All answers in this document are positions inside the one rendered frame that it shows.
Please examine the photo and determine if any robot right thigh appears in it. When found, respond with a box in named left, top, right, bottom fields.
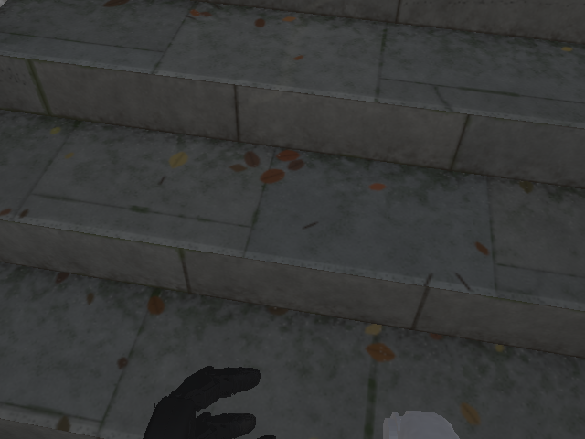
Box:
left=383, top=411, right=460, bottom=439

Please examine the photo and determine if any left robot hand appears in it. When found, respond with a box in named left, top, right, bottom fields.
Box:
left=143, top=366, right=276, bottom=439

